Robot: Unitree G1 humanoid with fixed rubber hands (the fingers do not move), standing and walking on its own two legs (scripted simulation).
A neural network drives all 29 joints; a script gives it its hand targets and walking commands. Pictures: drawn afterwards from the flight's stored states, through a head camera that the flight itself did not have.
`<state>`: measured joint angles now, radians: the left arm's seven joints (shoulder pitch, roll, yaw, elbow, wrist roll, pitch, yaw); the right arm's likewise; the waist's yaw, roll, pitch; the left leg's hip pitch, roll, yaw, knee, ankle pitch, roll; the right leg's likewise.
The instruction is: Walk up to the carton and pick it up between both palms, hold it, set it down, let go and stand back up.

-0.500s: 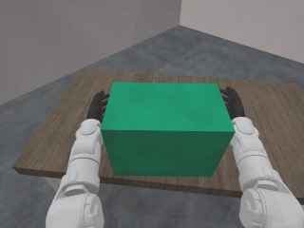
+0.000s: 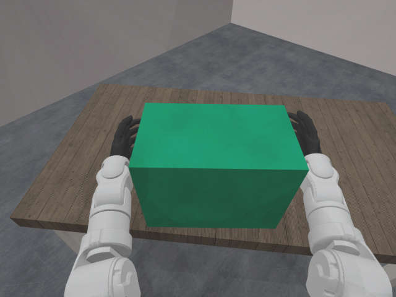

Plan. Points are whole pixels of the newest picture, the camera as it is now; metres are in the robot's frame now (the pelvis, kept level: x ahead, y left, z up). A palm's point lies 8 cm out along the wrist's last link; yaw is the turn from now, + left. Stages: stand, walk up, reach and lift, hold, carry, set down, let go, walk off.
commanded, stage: set down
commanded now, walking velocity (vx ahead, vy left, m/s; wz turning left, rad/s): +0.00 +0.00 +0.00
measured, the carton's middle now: (213, 168) +0.38 +0.03 +0.07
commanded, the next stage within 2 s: none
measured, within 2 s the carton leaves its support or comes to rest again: neither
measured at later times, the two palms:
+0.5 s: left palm (114, 167) +0.37 +0.24 +0.05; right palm (305, 157) +0.43 -0.18 +0.07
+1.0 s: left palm (100, 135) +0.38 +0.25 +0.14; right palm (335, 135) +0.42 -0.21 +0.15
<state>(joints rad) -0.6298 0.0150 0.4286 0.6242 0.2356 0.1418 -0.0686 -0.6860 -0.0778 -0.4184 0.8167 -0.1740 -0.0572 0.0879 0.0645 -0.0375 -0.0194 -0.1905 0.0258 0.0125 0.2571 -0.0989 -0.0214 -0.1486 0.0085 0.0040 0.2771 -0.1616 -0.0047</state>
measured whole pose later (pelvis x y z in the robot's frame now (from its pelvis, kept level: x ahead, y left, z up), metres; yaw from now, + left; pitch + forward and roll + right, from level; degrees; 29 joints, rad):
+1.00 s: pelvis -0.03 -0.01 -0.01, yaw +0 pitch +9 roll -1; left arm -0.81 0.42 0.08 0.64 -0.33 0.45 0.05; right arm -0.85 -0.46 0.07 0.78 0.46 0.28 0.01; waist 0.05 -0.02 -0.10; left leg -0.45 0.06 -0.01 0.39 -0.10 -0.04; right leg -0.40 0.04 -0.03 0.39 -0.16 -0.03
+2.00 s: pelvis -0.03 -0.01 -0.01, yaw +0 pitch +2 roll +0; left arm -0.35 0.38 0.23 -0.01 -0.29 0.71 0.06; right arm -0.39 -0.46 -0.03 0.23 0.46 0.41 0.01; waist 0.04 -0.02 -0.01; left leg -0.27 0.05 0.00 0.33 -0.09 -0.04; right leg -0.24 0.03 0.00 0.37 -0.16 -0.03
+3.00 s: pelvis +0.00 -0.01 +0.00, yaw -2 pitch -2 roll +1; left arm 0.31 0.30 0.09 -0.16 -0.28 0.29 0.06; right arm 0.37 -0.35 -0.04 -0.17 0.33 0.17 0.02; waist 0.07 -0.01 0.03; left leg -0.10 0.04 0.03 0.27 -0.13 -0.04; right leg -0.08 0.03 0.03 0.32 -0.20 -0.03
